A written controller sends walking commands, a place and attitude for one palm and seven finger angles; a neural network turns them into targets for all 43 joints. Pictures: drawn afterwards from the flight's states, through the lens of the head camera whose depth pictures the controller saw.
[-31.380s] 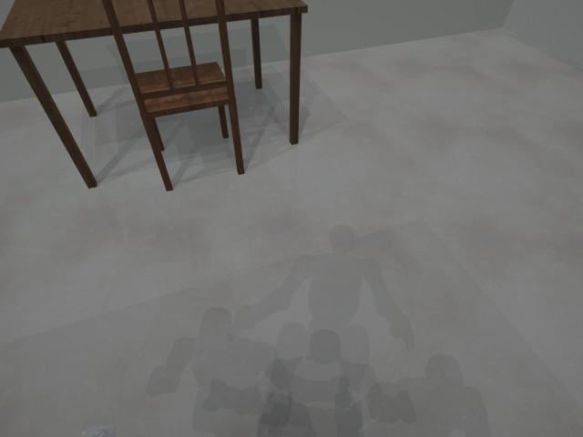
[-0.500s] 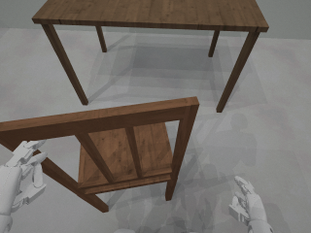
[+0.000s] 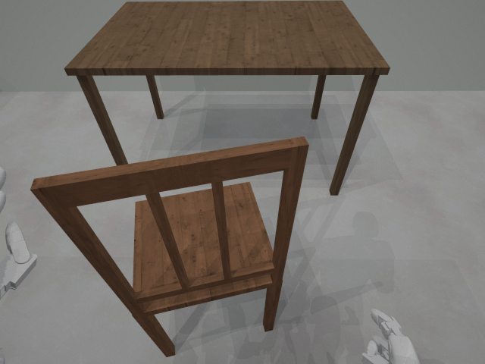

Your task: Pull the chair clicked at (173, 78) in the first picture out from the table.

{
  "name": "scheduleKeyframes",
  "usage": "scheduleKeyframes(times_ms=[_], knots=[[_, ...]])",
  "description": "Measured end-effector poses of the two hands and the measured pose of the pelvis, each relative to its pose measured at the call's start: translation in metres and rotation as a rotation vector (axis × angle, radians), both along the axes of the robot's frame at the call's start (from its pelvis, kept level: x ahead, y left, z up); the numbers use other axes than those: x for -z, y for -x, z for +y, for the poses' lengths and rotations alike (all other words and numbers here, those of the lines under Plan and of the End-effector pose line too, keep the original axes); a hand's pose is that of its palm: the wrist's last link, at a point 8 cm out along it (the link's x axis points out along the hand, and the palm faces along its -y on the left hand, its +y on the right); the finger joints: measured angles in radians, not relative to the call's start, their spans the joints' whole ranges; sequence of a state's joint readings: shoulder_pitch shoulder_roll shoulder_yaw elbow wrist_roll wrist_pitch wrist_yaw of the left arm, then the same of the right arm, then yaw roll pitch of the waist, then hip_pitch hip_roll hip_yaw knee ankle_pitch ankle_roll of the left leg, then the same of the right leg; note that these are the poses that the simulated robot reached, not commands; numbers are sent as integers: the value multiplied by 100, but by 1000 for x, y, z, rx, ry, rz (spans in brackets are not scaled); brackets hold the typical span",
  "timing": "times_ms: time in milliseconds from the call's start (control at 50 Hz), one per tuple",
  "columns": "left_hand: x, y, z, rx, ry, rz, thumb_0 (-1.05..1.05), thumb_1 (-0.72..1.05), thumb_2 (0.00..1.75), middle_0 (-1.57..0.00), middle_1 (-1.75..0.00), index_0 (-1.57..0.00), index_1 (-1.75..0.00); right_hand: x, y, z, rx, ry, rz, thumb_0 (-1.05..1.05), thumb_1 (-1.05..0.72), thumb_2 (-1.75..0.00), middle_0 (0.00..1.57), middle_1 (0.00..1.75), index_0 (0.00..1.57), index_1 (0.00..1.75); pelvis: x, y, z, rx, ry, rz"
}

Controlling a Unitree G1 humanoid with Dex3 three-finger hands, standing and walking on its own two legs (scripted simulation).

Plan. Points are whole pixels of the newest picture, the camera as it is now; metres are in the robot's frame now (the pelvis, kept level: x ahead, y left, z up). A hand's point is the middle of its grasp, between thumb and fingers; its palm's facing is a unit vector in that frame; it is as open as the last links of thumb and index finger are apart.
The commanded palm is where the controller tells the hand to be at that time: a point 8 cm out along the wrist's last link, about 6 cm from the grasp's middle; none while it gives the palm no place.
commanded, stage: step back with the hand held close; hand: left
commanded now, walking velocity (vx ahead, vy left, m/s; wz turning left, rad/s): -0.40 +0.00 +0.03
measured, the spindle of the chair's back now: (171, 247) +0.35 +0.17 -0.05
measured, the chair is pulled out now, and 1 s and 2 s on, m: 0.59 0.59 0.59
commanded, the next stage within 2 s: stop stepping back and stand still in 0.50 s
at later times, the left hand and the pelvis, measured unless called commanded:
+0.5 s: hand out of the picture +0.13 +0.27 +0.17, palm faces +0.43 -0.75 -0.50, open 7.4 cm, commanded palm +0.06 +0.31 +0.19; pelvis -0.07 +0.00 +0.00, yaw +2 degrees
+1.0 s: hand out of the picture +0.04 +0.25 +0.17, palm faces +0.39 -0.79 -0.47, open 7.4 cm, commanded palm -0.02 +0.29 +0.19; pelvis -0.16 -0.01 +0.01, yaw +0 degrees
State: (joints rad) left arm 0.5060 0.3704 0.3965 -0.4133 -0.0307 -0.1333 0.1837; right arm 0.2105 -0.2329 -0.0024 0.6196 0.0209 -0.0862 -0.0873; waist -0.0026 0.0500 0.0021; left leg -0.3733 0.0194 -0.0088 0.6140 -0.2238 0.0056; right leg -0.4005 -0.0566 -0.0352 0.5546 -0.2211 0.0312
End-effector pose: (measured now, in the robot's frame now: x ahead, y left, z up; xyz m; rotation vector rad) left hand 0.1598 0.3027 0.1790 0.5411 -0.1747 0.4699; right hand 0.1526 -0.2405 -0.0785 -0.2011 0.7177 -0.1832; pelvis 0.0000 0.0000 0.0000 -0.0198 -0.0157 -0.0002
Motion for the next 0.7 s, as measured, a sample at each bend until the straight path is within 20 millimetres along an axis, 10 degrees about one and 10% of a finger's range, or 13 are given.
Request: scheduleKeyframes(times_ms=[320, 520, 700], knots=[[-29, 47, -18, 111, -159, -107, 1, 89, 90, -21, -30, -21, -30, 9, 23, 3, -77, 0, 1, 1, -90, -90, 20, 30, 20, 30, 7, 42, -10, -21, 5, 12], [-13, 76, 6, 113, -107, -80, 1, 88, 90, -21, -30, -21, -30, -11, 57, 9, -53, 63, 6, 1, -91, -90, 20, 30, 20, 30, 1, 75, 3, -38, -11, 21], [-34, 119, -19, 170, -161, -97, 1, 89, 90, -21, -30, -21, -30, -8, 100, 15, -92, -21, -24, 1, -90, -90, 20, 30, 20, 30, -1, 119, -12, 6, 20, 41]])
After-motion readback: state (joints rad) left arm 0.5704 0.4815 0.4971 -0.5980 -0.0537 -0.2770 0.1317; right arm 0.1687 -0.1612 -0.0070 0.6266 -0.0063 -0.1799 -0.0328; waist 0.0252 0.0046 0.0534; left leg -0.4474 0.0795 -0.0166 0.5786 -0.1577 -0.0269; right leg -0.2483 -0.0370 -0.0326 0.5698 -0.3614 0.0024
